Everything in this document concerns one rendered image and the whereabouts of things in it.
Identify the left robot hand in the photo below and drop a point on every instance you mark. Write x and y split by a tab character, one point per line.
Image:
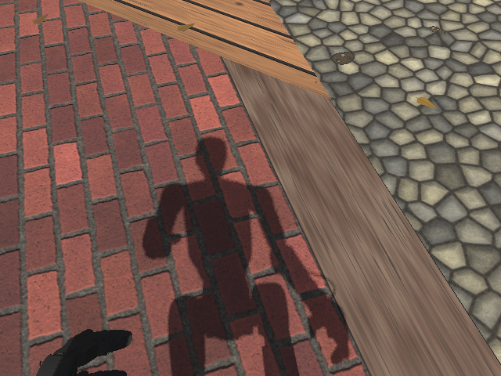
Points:
83	348

